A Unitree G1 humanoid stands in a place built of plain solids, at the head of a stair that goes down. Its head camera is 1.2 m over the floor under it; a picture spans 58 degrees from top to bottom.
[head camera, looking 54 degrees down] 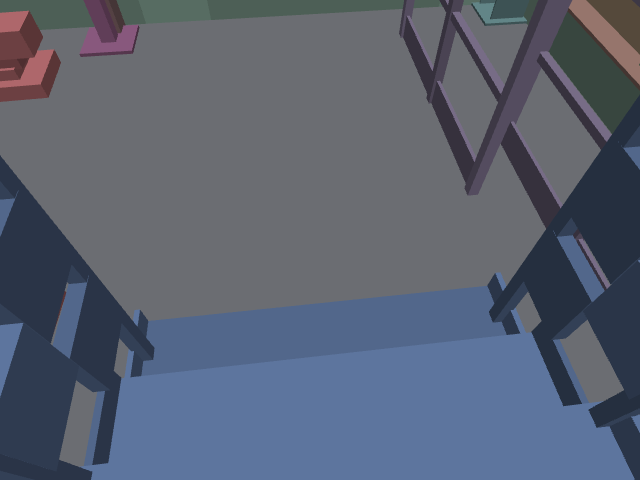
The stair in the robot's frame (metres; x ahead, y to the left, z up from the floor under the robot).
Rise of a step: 0.17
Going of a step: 0.28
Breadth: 1.40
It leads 7 degrees to the left of straight ahead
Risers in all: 3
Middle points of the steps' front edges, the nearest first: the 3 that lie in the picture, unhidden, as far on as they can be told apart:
0.25 -0.07 0.00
0.53 -0.04 -0.17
0.81 -0.01 -0.34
